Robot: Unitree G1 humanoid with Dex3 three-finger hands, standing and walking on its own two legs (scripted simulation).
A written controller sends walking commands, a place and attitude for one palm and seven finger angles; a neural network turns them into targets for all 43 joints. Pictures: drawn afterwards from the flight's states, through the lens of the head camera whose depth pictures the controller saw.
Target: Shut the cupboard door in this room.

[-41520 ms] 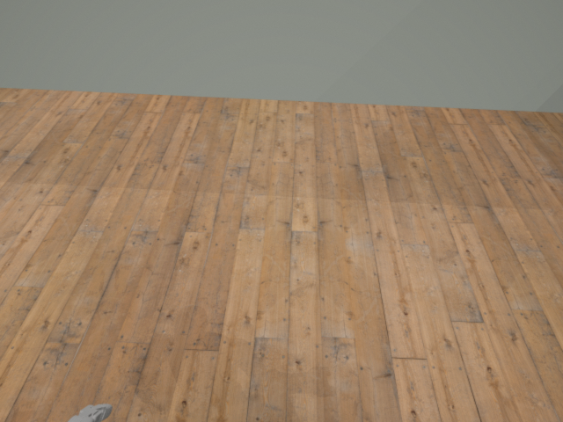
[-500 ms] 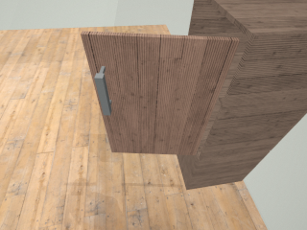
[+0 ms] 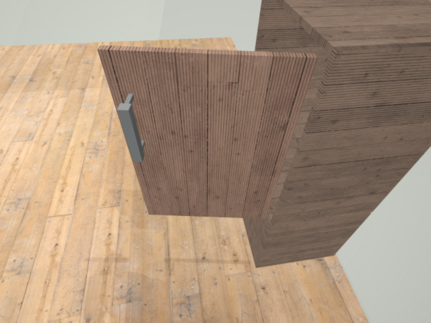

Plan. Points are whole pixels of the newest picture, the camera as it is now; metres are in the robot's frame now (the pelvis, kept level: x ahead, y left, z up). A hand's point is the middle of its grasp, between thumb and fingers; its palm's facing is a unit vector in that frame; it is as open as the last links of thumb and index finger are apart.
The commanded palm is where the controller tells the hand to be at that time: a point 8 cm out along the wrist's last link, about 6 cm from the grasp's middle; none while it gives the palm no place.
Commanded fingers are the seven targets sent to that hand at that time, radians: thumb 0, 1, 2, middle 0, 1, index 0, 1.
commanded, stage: come to a stop and stand still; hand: left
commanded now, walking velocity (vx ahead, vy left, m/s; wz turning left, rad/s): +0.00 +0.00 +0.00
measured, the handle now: (134, 129) +0.49 +0.22 +0.08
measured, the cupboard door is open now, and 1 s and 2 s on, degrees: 79 79 79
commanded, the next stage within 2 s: look again from close up in 0.28 s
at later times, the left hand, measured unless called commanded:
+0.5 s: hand out of the picture +0.00 +0.15 -0.18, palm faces +0.02 -0.99 -0.16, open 7.4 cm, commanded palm none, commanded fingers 0.00 0.90 0.90 -0.20 -0.30 -0.20 -0.30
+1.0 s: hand out of the picture +0.01 +0.16 -0.18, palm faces +0.02 -0.99 -0.17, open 7.4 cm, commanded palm none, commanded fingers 0.00 0.90 0.90 -0.20 -0.30 -0.20 -0.30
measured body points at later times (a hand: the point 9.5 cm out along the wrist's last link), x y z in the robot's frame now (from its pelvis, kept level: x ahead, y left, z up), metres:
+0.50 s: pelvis +0.02 -0.01 +0.00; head +0.03 +0.00 +0.45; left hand +0.00 +0.21 -0.16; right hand +0.02 -0.23 -0.15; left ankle +0.07 +0.11 -0.74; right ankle +0.00 -0.15 -0.74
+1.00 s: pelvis +0.03 -0.01 +0.00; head +0.04 +0.00 +0.45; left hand +0.01 +0.21 -0.16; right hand +0.04 -0.23 -0.15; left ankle +0.07 +0.11 -0.74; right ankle +0.00 -0.15 -0.74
